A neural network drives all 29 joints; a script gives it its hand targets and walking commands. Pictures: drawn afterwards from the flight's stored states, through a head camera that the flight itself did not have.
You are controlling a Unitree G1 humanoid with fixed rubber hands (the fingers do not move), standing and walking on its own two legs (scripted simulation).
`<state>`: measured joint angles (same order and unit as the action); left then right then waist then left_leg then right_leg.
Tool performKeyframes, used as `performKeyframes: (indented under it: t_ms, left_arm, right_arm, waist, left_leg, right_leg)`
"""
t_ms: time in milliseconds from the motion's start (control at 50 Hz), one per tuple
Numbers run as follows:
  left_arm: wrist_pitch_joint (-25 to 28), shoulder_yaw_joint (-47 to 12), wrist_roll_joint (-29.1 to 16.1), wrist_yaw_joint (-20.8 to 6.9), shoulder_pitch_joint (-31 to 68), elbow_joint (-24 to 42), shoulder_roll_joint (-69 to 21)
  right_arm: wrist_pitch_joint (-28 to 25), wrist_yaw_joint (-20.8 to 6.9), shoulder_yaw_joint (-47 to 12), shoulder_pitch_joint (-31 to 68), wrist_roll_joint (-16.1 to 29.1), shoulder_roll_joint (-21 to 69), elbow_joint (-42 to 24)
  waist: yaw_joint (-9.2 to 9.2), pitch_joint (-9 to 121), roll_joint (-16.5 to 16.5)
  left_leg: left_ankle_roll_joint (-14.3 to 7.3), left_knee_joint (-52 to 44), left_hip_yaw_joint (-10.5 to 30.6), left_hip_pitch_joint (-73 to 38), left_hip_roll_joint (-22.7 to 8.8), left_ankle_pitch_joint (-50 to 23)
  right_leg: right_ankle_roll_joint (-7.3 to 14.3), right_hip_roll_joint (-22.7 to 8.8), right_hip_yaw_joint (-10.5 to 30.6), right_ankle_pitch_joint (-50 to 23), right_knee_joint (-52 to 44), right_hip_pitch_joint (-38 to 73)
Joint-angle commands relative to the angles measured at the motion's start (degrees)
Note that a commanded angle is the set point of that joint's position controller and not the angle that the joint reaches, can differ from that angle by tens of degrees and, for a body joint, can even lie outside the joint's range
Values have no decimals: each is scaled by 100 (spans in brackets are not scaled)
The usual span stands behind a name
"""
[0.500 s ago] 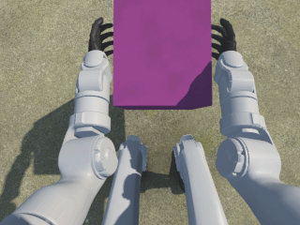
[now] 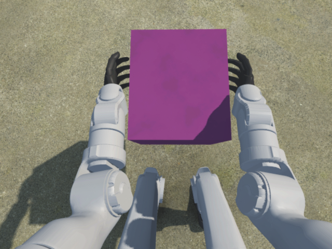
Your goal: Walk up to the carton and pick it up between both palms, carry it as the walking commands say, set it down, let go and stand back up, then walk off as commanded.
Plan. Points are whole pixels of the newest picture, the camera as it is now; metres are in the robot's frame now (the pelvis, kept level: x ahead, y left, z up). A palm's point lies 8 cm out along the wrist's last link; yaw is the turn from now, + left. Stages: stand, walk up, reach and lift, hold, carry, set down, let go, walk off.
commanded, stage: reach and lift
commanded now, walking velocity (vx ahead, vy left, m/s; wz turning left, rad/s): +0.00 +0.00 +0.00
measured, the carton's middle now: (176, 96) +0.47 +0.00 -0.13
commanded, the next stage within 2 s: none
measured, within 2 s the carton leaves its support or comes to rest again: neither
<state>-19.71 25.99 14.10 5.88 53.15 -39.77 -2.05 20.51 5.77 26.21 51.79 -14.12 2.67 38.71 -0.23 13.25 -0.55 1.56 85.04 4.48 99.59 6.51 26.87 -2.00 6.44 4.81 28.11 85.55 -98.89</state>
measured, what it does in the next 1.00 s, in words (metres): rises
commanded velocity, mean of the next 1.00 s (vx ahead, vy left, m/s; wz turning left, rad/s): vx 0.00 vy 0.00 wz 0.00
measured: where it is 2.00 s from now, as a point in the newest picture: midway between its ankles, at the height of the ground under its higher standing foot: (177, 212)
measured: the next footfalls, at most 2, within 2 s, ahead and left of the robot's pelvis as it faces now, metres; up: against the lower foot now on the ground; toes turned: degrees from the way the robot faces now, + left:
none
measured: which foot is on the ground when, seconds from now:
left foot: down 0.00-1.00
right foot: down 0.00-1.00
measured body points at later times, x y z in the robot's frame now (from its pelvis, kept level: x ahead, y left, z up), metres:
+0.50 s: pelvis +0.02 +0.00 +0.07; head +0.20 +0.00 +0.48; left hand +0.46 +0.15 +0.02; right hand +0.45 -0.16 +0.01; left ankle +0.08 +0.12 -0.54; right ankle +0.08 -0.12 -0.54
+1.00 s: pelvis +0.04 +0.00 +0.13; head +0.18 +0.00 +0.56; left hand +0.43 +0.15 +0.09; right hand +0.42 -0.16 +0.09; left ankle +0.08 +0.12 -0.54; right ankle +0.08 -0.12 -0.54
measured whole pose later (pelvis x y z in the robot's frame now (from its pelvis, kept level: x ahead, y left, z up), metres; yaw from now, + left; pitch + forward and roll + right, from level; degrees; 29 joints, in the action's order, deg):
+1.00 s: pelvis +0.04 +0.00 +0.13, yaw +0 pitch +27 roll +0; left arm -19.0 25.0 16.7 1.4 34.0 -32.7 -7.7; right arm 20.0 2.2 24.9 32.6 -16.6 8.1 31.5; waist 0.1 10.9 0.3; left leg 0.6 52.7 5.8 60.6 4.9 19.0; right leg -0.8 5.4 7.3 19.8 53.4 -60.4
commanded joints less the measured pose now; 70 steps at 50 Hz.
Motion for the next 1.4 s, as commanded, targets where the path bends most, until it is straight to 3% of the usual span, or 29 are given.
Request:
performKeyframes:
  t_ms: [0, 540, 1000, 1380]
  left_arm:
    - [84, -2901, -900, -1871, 3189, -400, -5802]
    - [219, -3129, -675, -1988, 1876, -250, -6071]
    - [26, -3328, -556, -2193, 810, 129, -6117]
    - [-140, -3640, -585, -2204, -266, 656, -6067]
  right_arm:
    - [-188, -1888, -2991, 3595, 948, 5713, 168]
    - [-326, -1987, -3235, 2283, 766, 5958, -15]
    - [-130, -2093, -3461, 1210, 633, 6083, -400]
    - [58, -2104, -3766, 74, 610, 6009, -940]
  waist:
    - [-29, 5094, 17]
    - [7, 4172, 42]
    - [60, 3152, 106]
    - [12, 2368, 36]
  left_leg:
    - [6, -949, -623, -3227, 258, -1525]
    - [-71, -2443, -362, -4757, 112, -1924]
    - [-154, -3942, -222, -6290, 1, -2226]
    - [-147, -5154, -58, -7766, -120, -3074]
  right_leg:
    - [38, 260, -635, -1544, -1009, 2974]
    - [107, 163, -352, -1959, -2464, 4430]
    - [153, 19, -125, -2333, -4015, 6035]
    - [190, -90, -45, -3111, -5235, 7516]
